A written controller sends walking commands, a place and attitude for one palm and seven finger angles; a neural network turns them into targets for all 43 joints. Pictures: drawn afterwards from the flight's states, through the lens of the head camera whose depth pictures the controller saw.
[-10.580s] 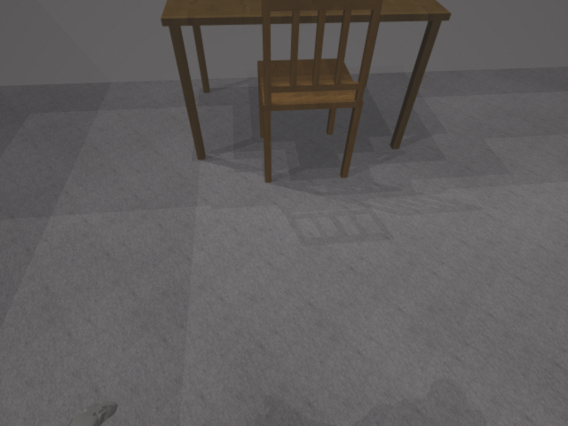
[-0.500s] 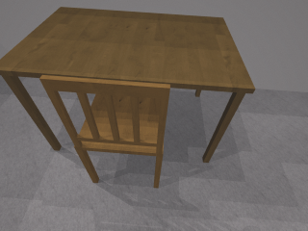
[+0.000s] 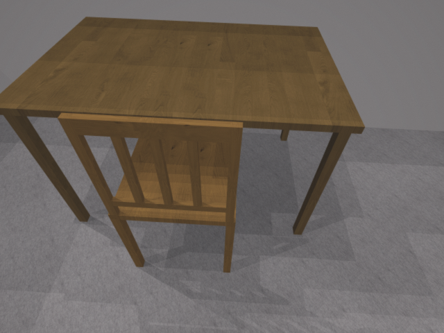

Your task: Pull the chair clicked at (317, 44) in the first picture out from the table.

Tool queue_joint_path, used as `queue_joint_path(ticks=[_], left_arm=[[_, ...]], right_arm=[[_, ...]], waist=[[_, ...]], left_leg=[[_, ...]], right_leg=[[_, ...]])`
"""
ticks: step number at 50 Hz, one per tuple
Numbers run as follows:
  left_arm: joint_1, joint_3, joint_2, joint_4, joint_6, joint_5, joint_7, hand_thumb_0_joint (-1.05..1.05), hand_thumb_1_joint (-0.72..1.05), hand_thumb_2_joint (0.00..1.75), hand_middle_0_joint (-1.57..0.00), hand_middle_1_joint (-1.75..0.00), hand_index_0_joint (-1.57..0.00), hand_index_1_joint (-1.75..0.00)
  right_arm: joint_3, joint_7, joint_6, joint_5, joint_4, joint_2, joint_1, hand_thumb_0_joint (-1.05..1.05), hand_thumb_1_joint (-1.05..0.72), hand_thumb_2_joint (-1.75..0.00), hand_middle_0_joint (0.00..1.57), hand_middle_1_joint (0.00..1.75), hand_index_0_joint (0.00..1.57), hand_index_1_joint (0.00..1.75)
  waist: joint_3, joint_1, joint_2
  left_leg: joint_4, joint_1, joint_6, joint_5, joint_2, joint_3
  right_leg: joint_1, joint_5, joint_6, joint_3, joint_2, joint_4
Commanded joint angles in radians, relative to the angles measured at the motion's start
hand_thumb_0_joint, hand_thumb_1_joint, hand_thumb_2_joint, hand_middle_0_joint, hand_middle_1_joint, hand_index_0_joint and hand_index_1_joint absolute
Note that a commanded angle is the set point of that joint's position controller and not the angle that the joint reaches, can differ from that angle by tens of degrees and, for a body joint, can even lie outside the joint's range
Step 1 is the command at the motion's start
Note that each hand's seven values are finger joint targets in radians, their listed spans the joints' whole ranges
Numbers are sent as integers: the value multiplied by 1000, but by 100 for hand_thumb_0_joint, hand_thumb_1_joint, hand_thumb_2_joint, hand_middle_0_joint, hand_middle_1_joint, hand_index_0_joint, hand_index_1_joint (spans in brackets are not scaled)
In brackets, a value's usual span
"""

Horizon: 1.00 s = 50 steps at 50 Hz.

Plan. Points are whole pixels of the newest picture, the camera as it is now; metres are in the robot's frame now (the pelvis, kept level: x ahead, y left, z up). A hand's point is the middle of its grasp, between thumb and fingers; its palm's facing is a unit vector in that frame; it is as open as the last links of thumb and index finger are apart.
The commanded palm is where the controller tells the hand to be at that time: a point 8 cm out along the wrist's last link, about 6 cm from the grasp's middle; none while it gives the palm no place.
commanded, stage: shuffle to correct the standing spot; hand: left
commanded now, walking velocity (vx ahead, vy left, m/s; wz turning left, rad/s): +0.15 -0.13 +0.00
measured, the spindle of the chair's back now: (162, 173) +0.53 +0.20 -0.10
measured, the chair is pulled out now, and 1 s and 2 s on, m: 0.00 0.00 0.00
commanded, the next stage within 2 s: come to a stop and stand still in 0.44 s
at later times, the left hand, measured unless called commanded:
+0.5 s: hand out of the picture -0.02 +0.10 -0.18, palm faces +0.09 -0.98 -0.15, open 7.4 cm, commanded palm none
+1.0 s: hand out of the picture +0.15 +0.12 -0.17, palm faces +0.04 -0.95 -0.31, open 7.3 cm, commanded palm none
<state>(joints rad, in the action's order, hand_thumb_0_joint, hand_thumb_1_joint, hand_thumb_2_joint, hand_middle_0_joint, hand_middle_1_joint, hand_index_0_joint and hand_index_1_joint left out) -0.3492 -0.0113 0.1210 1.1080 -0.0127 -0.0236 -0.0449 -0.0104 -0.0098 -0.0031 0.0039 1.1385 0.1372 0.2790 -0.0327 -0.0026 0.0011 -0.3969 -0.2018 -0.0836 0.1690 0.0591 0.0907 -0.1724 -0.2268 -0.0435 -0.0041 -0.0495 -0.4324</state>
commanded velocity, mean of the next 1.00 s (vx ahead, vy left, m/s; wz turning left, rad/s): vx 0.01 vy -0.05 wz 0.00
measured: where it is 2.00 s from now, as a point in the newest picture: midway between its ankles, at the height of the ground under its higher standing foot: outside the picture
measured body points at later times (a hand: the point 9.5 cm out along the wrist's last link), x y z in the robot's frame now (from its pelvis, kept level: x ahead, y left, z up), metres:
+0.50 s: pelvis +0.06 -0.05 -0.01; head +0.07 -0.04 +0.44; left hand -0.02 +0.16 -0.17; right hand +0.03 -0.27 -0.17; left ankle +0.04 +0.05 -0.73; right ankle +0.00 -0.15 -0.74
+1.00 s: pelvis +0.12 -0.09 -0.01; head +0.16 -0.11 +0.43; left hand +0.15 +0.17 -0.15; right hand +0.13 -0.31 -0.18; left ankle +0.07 +0.04 -0.73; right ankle +0.14 -0.20 -0.74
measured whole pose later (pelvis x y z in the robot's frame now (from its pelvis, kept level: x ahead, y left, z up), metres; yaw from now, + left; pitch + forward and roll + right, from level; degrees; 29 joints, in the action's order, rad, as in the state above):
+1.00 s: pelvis +0.12 -0.09 -0.01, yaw +1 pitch -1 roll +1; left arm -0.22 0.05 0.20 1.00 0.00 -0.03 -0.04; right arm -0.06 -0.03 -0.05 0.01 1.07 0.16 0.22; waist -0.12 0.00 -0.04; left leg -0.73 -0.26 0.01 0.48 -0.04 0.07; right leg -0.31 -0.29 0.01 0.07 -0.04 -0.61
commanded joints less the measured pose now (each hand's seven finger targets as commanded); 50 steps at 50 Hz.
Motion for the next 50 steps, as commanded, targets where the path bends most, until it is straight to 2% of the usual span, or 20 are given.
queue_joint_path(ticks=[1,8,13,18,21,24,26,28,29,30,31,32,36,43,45,46,47,48,49,50], left_arm=[[-103,12,86,-6,-9,1,-8,0,90,90,-20,-30,-20,-30],[-130,24,64,-3,10,-14,10,0,90,90,-20,-30,-20,-30],[-157,34,56,-11,11,-12,22,0,90,90,-20,-30,-20,-30],[-173,45,85,-12,-1,-4,22,0,90,90,-20,-30,-20,-30],[-223,57,119,1,-6,1,15,0,90,90,-20,-30,-20,-30],[-231,61,110,6,-15,-9,11,0,90,90,-20,-30,-20,-30],[-212,63,116,6,-15,-10,10,0,90,90,-20,-30,-20,-30],[-142,58,108,-9,-9,-2,12,0,90,90,-20,-30,-20,-30],[-117,55,84,-17,-6,5,14,0,90,90,-20,-30,-20,-30],[-140,48,47,-26,-10,12,16,0,90,90,-20,-30,-20,-30],[-131,35,38,-38,-10,11,7,0,90,90,-20,-30,-20,-30],[-101,44,59,-30,2,3,-6,0,90,90,-20,-30,-20,-30],[-81,36,28,-32,25,3,0,0,90,90,-20,-30,-20,-30],[-29,65,76,-97,43,-1,8,0,90,90,-20,-30,-20,-30],[-55,72,96,-101,34,-4,9,0,90,90,-20,-30,-20,-30],[-64,75,136,-103,21,-7,8,0,90,90,-20,-30,-20,-30],[-52,85,204,-110,11,-14,0,0,90,90,-20,-30,-20,-30],[-40,85,242,-114,6,-5,2,0,90,90,-20,-30,-20,-30],[-18,80,229,-120,6,-5,-3,0,90,90,-20,-30,-20,-30],[15,80,217,-128,7,-7,-7,0,90,90,-20,-30,-20,-30]], right_arm=[[-14,-11,18,2,-21,109,56,0,-90,-90,20,30,20,30],[-37,-19,4,12,-21,143,55,0,-90,-90,20,30,20,30],[-45,-26,8,15,-30,139,65,0,-90,-90,20,30,20,30],[-32,-27,20,13,-43,85,69,0,-90,-90,20,30,20,30],[-22,-26,26,14,-62,50,39,0,-90,-90,20,30,20,30],[-24,-25,35,13,-85,52,-19,0,-90,-90,20,30,20,30],[-23,-24,40,10,-78,38,-7,0,-90,-90,20,30,20,30],[-17,-32,47,10,-43,33,90,0,-90,-90,20,30,20,30],[-22,-41,53,13,-5,62,185,0,-90,-90,20,30,20,30],[-36,-54,57,22,16,142,265,0,-90,-90,20,30,20,30],[-35,-61,47,11,24,163,289,0,-90,-90,20,30,20,30],[-13,-61,41,14,19,132,230,0,-90,-90,20,30,20,30],[-12,-58,33,7,-41,125,55,0,-90,-90,20,30,20,30],[-60,-49,1,17,-84,182,6,0,-90,-90,20,30,20,30],[-67,-41,-8,17,-98,177,-25,0,-90,-90,20,30,20,30],[-68,-35,-11,13,-106,159,-13,0,-90,-90,20,30,20,30],[-67,-30,-16,5,-114,110,27,0,-90,-90,20,30,20,30],[-64,-29,-31,-2,-124,79,33,0,-90,-90,20,30,20,30],[-58,-29,-42,0,-125,72,-3,0,-90,-90,20,30,20,30],[-58,-26,-49,5,-125,67,-17,0,-90,-90,20,30,20,30]], waist=[[-57,6,16],[-121,1,-58],[-116,-3,-33],[-100,-4,92],[-74,-18,212],[-94,-30,123],[-70,-16,93],[-28,45,70],[4,78,-5],[67,85,-190],[70,74,-274],[2,51,-217],[-81,-3,-93],[-16,-13,-144],[16,-36,-118],[54,-36,-21],[88,-18,180],[102,-21,249],[85,-32,205],[59,-23,210]], left_leg=[[140,-9,44,154,-163,-181],[227,-112,10,503,-236,-269],[173,-126,1,461,-232,-247],[-46,-135,29,259,-141,-103],[-268,-249,55,216,-88,13],[-405,-345,57,330,-110,4],[-342,-299,55,309,-114,26],[-107,-70,56,141,-96,48],[-10,106,40,-85,-135,-25],[-8,276,-37,-469,-326,-252],[8,305,-125,-889,-469,-340],[10,168,-134,-922,-454,-263],[35,45,-88,-807,-363,-146],[-32,53,-54,-660,-342,-115],[-112,38,-6,-486,-294,-77],[-195,17,38,-322,-225,-41],[-341,-82,89,29,-107,25],[-477,-128,102,427,-56,-14],[-574,-133,96,448,-75,-86],[-634,-172,100,422,-81,-104]], right_leg=[[-67,-9,45,-44,-46,88],[-106,-169,45,33,10,-15],[-102,-158,63,13,3,0],[-77,-190,119,-127,-67,107],[43,-67,197,-253,-170,165],[111,228,273,-258,-213,136],[129,355,270,-196,-193,82],[34,444,209,-98,-124,-38],[-52,465,151,-40,-63,-193],[-220,223,78,37,29,-373],[-294,-321,45,42,50,-502],[-243,-355,51,-28,12,-543],[-172,-220,23,21,-24,-363],[-113,-64,38,59,1,-244],[-49,103,37,61,-7,-104],[4,356,47,3,-48,-33],[70,692,117,-184,-213,-10],[59,809,222,-242,-340,35],[16,743,266,-238,-330,46],[-9,681,264,-224,-301,53]])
